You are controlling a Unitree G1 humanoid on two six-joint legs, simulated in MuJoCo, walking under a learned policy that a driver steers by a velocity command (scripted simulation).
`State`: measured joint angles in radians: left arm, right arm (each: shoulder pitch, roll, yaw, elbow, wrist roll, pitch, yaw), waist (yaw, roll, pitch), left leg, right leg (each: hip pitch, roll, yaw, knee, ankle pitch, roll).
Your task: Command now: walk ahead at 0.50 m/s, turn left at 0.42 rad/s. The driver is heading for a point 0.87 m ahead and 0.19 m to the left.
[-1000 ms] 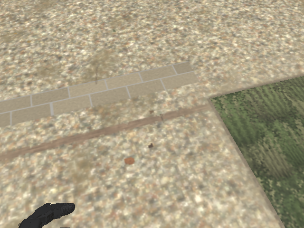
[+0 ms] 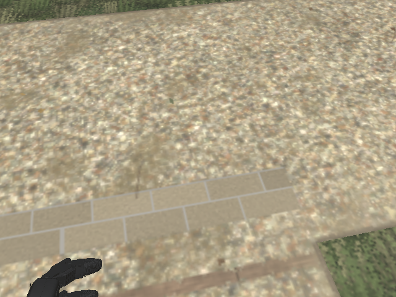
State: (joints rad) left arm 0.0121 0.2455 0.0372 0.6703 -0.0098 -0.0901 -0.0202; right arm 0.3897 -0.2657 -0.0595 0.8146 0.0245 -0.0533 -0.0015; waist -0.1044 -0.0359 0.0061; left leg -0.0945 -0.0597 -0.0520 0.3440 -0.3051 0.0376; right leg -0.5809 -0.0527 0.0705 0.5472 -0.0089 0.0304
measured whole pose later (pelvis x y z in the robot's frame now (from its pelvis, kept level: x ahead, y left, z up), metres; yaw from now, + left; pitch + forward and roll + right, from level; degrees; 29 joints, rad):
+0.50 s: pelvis +0.24 +0.01 -0.01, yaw +17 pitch +2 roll -3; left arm 0.33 0.29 0.09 0.85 -0.01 -0.07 0.01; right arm 0.08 -0.27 -0.06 0.62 0.02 -0.01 0.04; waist 0.09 0.04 0.02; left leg -0.64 0.09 0.01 0.70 -0.08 0.04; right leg 0.05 -0.03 -0.24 0.28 -0.35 0.04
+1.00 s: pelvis +0.50 +0.14 +0.00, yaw +28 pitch +2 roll +1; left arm 0.05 0.26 0.04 0.73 -0.01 -0.09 -0.03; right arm 0.35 -0.27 -0.06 0.76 0.01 -0.06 0.00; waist -0.07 -0.05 0.02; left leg -0.01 -0.10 -0.07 0.29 -0.31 0.08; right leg -0.64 -0.07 0.03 0.57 0.09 0.02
